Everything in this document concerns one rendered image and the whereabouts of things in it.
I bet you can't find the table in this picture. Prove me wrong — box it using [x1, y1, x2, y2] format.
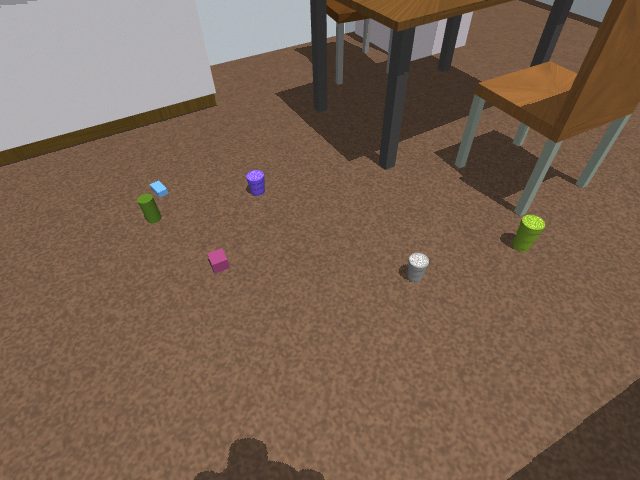
[310, 0, 574, 170]

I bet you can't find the chair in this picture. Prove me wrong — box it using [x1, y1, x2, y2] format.
[326, 0, 393, 85]
[455, 0, 640, 216]

